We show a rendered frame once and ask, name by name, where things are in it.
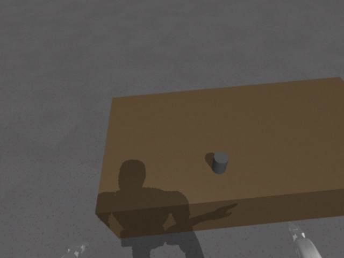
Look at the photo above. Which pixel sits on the can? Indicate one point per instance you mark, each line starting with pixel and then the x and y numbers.
pixel 220 161

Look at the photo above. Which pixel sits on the right robot hand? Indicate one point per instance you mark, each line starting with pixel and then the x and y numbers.
pixel 304 248

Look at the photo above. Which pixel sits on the left robot hand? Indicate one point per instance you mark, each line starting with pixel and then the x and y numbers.
pixel 76 250

